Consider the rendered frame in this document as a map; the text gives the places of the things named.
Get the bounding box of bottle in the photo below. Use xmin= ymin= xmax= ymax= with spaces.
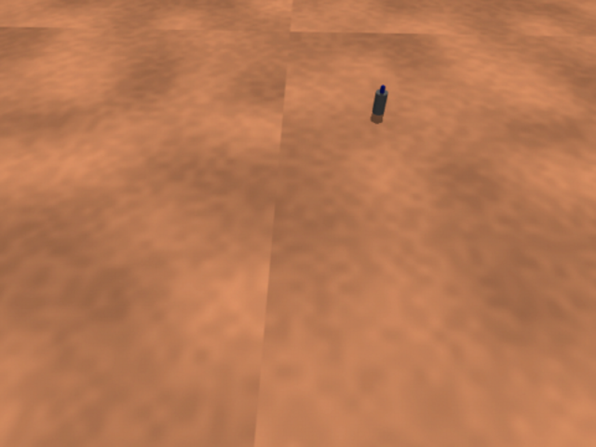
xmin=372 ymin=85 xmax=388 ymax=115

